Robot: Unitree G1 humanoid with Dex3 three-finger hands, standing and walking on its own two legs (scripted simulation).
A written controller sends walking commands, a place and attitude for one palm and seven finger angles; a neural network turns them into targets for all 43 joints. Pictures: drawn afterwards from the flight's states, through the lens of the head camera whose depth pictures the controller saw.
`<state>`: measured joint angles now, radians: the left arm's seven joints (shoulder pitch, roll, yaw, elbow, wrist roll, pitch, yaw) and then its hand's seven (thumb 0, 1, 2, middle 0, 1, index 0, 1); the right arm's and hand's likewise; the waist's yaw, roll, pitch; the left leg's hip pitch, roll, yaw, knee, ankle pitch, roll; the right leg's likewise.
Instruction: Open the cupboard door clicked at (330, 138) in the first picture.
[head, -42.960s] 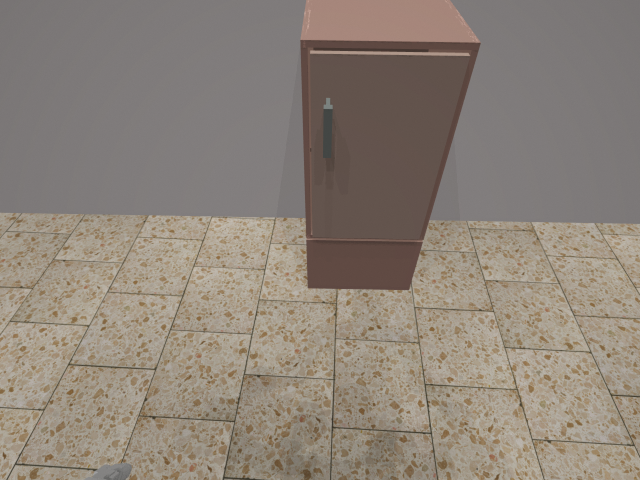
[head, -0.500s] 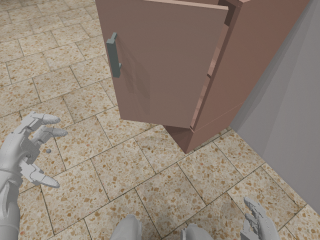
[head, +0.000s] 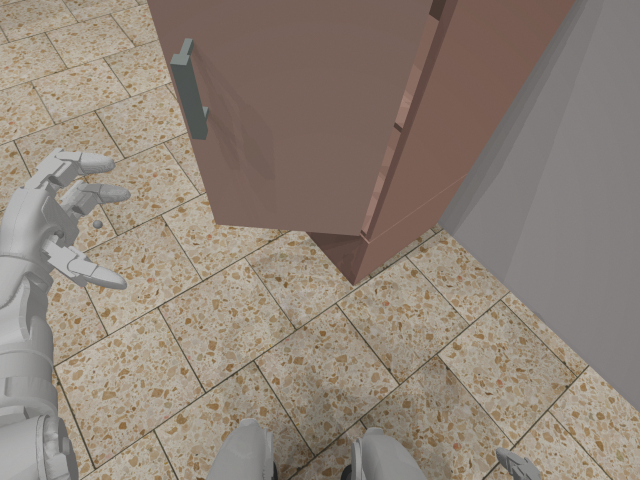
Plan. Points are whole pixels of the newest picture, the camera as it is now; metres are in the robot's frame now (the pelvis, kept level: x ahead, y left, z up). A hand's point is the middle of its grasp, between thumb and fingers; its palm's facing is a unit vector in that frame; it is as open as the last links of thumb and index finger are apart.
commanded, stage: move the hooked fingers beside the handle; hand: left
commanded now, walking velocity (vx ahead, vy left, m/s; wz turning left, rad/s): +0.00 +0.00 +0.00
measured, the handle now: (194, 91) +0.63 +0.20 +0.05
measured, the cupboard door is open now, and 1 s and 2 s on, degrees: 48 48 48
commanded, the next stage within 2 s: none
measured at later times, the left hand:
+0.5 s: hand (124, 164) +0.48 +0.26 +0.06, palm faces -0.06 -1.00 -0.02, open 14.0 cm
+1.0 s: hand (138, 114) +0.57 +0.26 +0.06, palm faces -0.06 -1.00 -0.02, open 14.0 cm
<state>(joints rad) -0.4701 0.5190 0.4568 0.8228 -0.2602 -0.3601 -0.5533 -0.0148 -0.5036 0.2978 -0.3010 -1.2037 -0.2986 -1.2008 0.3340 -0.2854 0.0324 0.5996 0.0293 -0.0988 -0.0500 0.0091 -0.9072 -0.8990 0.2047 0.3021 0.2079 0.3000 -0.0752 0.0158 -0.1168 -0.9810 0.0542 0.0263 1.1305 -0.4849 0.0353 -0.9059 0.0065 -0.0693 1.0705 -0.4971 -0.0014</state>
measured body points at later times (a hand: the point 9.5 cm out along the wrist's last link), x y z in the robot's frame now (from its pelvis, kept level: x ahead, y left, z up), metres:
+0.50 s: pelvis -0.01 +0.00 -0.02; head +0.14 +0.03 +0.41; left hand +0.48 +0.31 +0.06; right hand +0.03 -0.27 -0.12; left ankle +0.03 +0.09 -0.65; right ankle +0.01 -0.13 -0.65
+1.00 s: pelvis -0.01 +0.01 -0.04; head +0.20 +0.05 +0.36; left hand +0.57 +0.31 +0.06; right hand -0.04 -0.26 -0.12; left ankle +0.03 +0.10 -0.65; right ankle +0.01 -0.13 -0.65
